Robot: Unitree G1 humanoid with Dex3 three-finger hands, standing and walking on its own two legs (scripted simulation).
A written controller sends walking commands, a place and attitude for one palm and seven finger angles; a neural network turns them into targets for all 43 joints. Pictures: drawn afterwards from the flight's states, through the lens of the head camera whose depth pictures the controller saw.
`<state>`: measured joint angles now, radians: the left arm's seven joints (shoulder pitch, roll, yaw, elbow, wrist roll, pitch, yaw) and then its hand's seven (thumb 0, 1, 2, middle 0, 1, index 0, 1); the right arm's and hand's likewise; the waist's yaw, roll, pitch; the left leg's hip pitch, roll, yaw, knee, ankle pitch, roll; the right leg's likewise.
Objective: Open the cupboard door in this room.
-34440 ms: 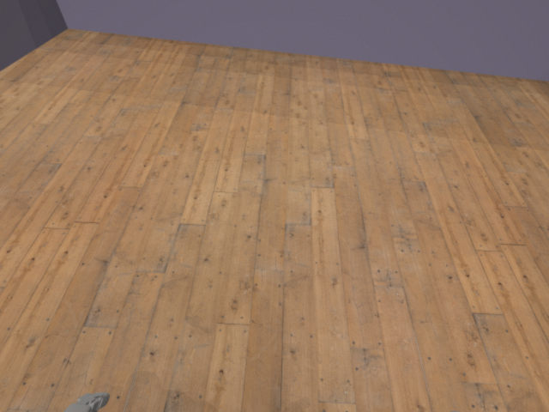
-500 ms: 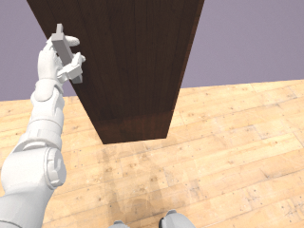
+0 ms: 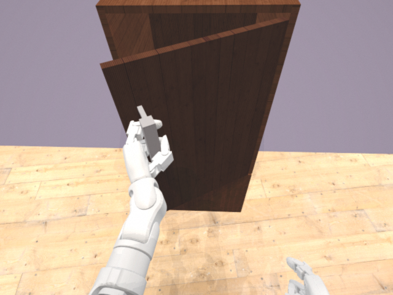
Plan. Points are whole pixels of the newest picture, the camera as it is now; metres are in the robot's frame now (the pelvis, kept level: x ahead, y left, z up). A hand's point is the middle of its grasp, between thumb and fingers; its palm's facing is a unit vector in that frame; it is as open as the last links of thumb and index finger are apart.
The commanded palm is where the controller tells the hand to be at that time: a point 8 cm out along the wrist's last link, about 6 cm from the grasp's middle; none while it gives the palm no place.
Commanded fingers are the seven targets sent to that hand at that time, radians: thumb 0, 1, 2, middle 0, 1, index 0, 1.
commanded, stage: pull the door open along its arc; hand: left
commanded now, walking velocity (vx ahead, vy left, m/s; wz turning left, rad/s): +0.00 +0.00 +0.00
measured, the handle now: (150, 139) +0.42 +0.12 +0.09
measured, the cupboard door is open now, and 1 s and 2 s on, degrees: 28 43 48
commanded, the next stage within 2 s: open thumb and fingers to let go in 0.38 s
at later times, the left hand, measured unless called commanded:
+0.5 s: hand (203, 189) +0.29 +0.00 +0.10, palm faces +0.23 -0.97 -0.07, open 6.3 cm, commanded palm +0.26 +0.05 +0.09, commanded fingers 0.00 0.76 0.84 -0.39 -1.34 -0.39 -1.34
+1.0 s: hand (190, 180) +0.31 +0.03 +0.09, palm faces +0.33 -0.94 -0.05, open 12.5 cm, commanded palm +0.26 +0.05 +0.09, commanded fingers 0.00 -0.50 0.30 -0.26 -0.95 -0.26 -0.95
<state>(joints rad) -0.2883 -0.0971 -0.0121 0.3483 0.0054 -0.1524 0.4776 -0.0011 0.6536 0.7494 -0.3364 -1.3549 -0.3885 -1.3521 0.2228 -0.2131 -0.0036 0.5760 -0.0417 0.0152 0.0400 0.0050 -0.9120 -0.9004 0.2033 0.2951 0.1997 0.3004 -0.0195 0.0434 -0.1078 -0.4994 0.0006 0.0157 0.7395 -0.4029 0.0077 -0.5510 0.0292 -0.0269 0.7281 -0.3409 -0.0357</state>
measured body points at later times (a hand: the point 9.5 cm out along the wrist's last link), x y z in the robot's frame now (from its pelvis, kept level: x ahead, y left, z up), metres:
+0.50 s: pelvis +0.00 -0.03 +0.01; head +0.00 -0.07 +0.46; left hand +0.27 +0.05 +0.10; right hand +0.19 -0.24 -0.10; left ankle -0.02 +0.11 -0.71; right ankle +0.01 -0.10 -0.71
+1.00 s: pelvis -0.02 -0.02 +0.00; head -0.01 -0.05 +0.45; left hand +0.29 +0.07 +0.10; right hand +0.16 -0.22 -0.11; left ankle -0.02 +0.11 -0.71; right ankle +0.01 -0.10 -0.71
